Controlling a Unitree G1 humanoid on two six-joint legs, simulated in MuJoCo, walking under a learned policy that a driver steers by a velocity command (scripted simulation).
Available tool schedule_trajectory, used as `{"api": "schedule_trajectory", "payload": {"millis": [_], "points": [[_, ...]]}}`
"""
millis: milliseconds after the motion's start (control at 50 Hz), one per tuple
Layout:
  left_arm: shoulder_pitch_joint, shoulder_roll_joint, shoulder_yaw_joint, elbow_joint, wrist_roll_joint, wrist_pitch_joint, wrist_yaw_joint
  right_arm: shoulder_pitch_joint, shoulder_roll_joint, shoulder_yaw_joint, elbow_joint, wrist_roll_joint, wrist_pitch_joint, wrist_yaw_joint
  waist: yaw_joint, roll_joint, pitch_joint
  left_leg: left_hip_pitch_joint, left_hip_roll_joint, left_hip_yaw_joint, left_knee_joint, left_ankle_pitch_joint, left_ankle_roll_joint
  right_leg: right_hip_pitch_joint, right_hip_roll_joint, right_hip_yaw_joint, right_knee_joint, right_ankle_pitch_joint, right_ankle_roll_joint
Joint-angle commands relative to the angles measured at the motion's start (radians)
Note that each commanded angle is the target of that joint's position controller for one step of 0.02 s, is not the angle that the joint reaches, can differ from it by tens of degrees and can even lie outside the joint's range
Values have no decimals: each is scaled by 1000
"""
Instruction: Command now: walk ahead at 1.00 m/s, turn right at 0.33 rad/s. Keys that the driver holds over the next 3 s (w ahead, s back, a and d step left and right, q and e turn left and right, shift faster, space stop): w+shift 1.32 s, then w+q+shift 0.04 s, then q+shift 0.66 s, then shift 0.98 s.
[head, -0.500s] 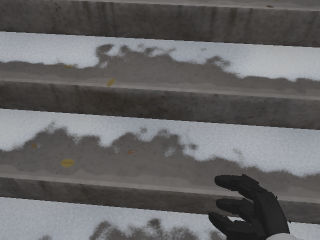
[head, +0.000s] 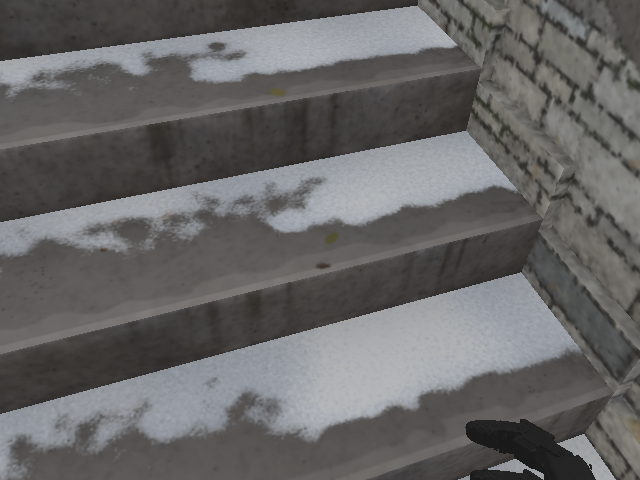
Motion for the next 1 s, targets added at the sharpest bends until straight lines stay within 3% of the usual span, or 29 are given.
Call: {"api": "schedule_trajectory", "payload": {"millis": [20, 80, 140, 180, 200, 220, 240, 260, 280, 340, 400, 420, 440, 460, 480, 500, 520, 540, 580, 620, 700, 780, 840, 880, 900, 920, 940, 960, 1000], "points": [[39, 20, -3, 30, -2, -62, -7, -247, 31, 44, -200, 24, 25, -23, -6, 26, 227, -380, 40, 19, -46, -296, 42, 30, -318, 309, -474, 198, -64], [-114, 30, -16, -31, -61, -70, 12, -180, -32, 51, -184, 32, 43, -22, -90, 102, 107, 484, 21, 221, -775, -48, 15, -386, -210, 92, -731, 837, -63], [-93, 328, 86, -92, -100, -125, 9, 74, -157, -25, -104, 26, 62, -51, -197, -21, -271, 779, -78, 146, -1062, -242, 31, 79, -350, 132, -225, 2116, -30], [-360, 272, 111, -186, -38, -143, -21, 303, -287, -89, -16, 74, 34, -38, -377, -15, -318, 931, -1, -49, -1670, 21, 102, 149, -211, 154, 558, 1575, 42], [-437, 6, 40, -242, 26, -169, -33, 344, -324, -111, 116, 44, 49, -23, -270, 227, -124, 1048, 88, -168, -1670, 568, 132, -307, -32, 141, 957, 286, 47], [-129, -112, 20, -274, 10, -156, -34, 331, -328, -120, 160, 14, 52, -14, -57, 197, -257, 1321, 281, -501, -1646, 1018, 182, -660, -1, 343, 1241, 176, 26], [-190, -104, -5, -316, -2, -130, -28, 292, -252, -107, 170, -5, 57, -9, -51, 105, -250, 1306, 333, -648, -1813, 409, 216, -813, -22, 247, 1421, 134, 26], [-258, -155, -28, -343, 21, -101, -11, 227, -138, -83, 209, 12, 42, 2, 17, 18, -9, 1118, 299, -516, -1885, 205, 174, -946, -62, 181, 1604, 128, 18], [-335, -176, -49, -369, 44, -78, -3, 252, -99, -75, 264, 11, 22, 10, 17, -41, 135, 1082, 223, -364, -1882, 294, 124, -1069, -47, 161, 1682, 55, 10], [-534, -181, -89, -440, -6, -45, -3, 296, 21, -30, 405, 28, -18, 17, 49, -63, 333, 722, 49, 86, -2030, 628, -64, -943, -61, 14, 1252, -155, 5], [-586, -162, -109, -511, -12, -17, 7, 438, -121, -56, 503, 67, -45, 7, 69, 88, 220, 715, 74, 112, -2199, 973, -29, -793, -117, -139, 1067, -171, -10], [-440, -107, -110, -481, -29, -17, 6, 305, -192, -70, 449, 93, -41, -6, 182, 52, 128, 533, 18, 200, -2219, 1143, -9, -319, -154, -216, 665, -16, 7], [-416, -38, -93, -441, -65, -18, 13, 387, -271, -91, 420, 141, -69, -25, 134, -15, -45, 462, 48, 101, -2177, 1522, 62, 103, -57, -303, 502, 41, 48], [-18, 37, -25, -345, -100, 0, 50, 243, -474, -141, 333, 174, -72, 0, 340, 172, -206, 522, 75, 134, -1958, 1631, 137, 460, -35, -152, 309, 146, 110], [188, 68, 21, -235, -94, 22, 91, 191, -469, -144, 313, 179, -80, 20, 436, 149, -398, 640, 114, 92, -1691, 1389, 115, 613, -96, -70, 112, 338, 101], [101, 111, 42, -203, -59, 31, 97, 275, -314, -114, 327, 96, -81, 37, 281, 13, -367, 560, -20, 52, -1292, 252, 75, 616, -235, 255, 27, 492, 30], [115, 256, 96, -232, 1, 49, 125, 364, -289, -127, 253, 90, -74, 78, 275, -225, -536, 522, -206, -159, -527, 103, 9, 557, -592, 967, -187, 671, -187], [-45, 204, 88, -222, -3, 55, 109, 370, -257, -117, 198, 58, -74, 92, 186, -71, -519, 398, -161, -245, -309, 239, -4, 531, -522, 998, -295, 447, -205], [-213, 97, 64, -109, -3, 20, 102, 183, -127, -79, 66, 30, -28, 76, 64, 152, -111, 68, -124, -98, -41, 213, -53, 262, -454, 727, -292, 75, -166], [-109, -19, 26, 22, 29, -23, 77, 121, -49, -40, 25, 34, 16, 55, 28, 114, 18, -123, -107, -155, 96, 85, -10, 213, -395, 434, -180, 264, -110], [-61, -33, -15, 127, 23, -84, 14, -40, 60, 18, -71, 59, 70, 4, -27, -46, 175, -183, -53, -35, -26, -198, 33, -82, -389, 174, -366, 264, -6], [-241, 106, -8, 52, -30, -90, 35, -98, -20, 46, -150, 85, 89, -1, -109, -118, 115, 491, 68, 84, -887, -17, 25, -454, -357, 43, -752, 335, -2], [-100, 210, 53, 1, -71, -73, 80, 74, -55, 2, -53, 56, 134, 27, -99, -158, -37, 551, -66, 256, -966, -272, 69, 35, -448, -28, -496, 1488, 8], [-104, 286, 102, -58, -40, -53, 78, 292, -147, -42, -38, 37, 151, 16, -194, -223, -177, 671, -149, 215, -1220, -397, 99, 239, -499, -23, -64, 1787, 28], [-169, 263, 106, -118, -42, -50, 61, 346, -229, -67, -16, 5, 139, 8, -222, -112, -193, 778, -126, 47, -1468, -485, 124, 104, -413, -16, 240, 1542, 53], [-336, 174, 96, -224, -37, -31, 44, 367, -320, -99, 13, -11, 129, 5, -262, 262, -121, 838, 85, -467, -1850, -755, 249, -312, -175, -38, 716, 640, 90], [-394, 0, 70, -285, 36, -18, 49, 212, -332, -116, -13, 39, 102, 8, -197, 311, -20, 826, 167, -826, -2054, -696, 253, -626, -26, 226, 1214, 52, 93], [-306, -94, 33, -318, 64, -8, 42, 71, -312, -115, -11, 62, 78, 15, -51, 126, 53, 773, 195, -743, -1980, -588, 189, -730, -91, 276, 1327, 136, 77], [-178, -96, 3, -325, 71, 4, 38, 85, -208, -84, 91, 58, 59, 16, 75, -22, 148, 651, 150, -498, -1920, -412, 147, -710, -175, 121, 1300, 78, 78]]}}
